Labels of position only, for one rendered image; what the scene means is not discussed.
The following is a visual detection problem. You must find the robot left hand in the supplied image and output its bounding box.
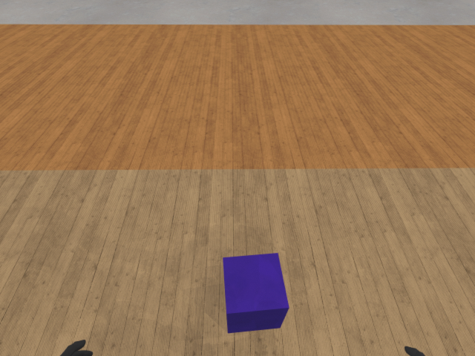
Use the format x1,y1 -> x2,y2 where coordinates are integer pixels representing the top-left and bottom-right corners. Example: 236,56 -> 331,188
60,340 -> 93,356

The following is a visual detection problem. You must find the carton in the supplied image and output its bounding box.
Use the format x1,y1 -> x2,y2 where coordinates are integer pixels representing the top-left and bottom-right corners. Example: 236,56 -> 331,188
223,253 -> 289,333

